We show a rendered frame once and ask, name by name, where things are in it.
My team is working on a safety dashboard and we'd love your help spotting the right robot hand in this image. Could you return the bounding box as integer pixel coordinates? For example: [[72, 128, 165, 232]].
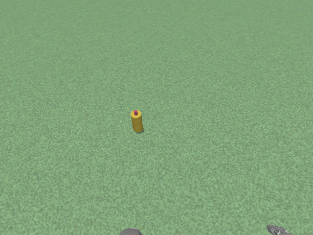
[[267, 225, 292, 235]]

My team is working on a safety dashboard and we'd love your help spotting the bottle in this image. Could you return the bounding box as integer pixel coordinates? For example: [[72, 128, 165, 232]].
[[131, 110, 143, 132]]

